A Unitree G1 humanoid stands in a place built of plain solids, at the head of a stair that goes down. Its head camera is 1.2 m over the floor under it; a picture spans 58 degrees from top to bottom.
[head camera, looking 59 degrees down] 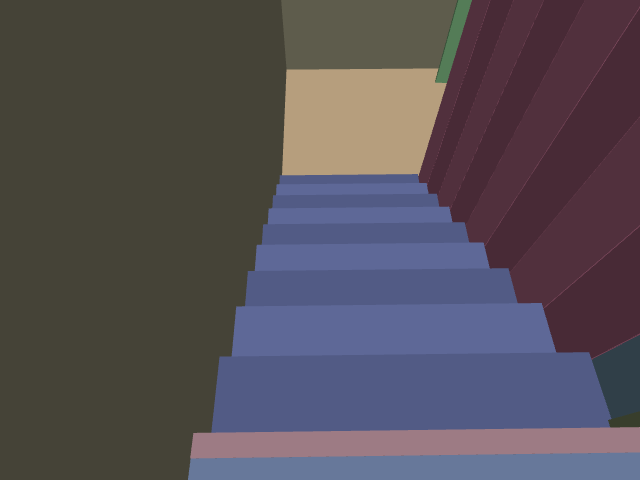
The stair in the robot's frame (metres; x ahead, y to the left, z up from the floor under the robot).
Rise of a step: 0.19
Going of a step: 0.25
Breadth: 1.20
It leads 1 degrees to the left of straight ahead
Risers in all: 10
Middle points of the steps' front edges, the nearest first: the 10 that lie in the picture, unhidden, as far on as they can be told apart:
0.15 -0.28 0.00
0.41 -0.27 -0.19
0.66 -0.27 -0.38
0.91 -0.27 -0.57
1.16 -0.27 -0.76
1.41 -0.26 -0.96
1.67 -0.26 -1.15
1.92 -0.26 -1.34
2.17 -0.25 -1.53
2.42 -0.25 -1.72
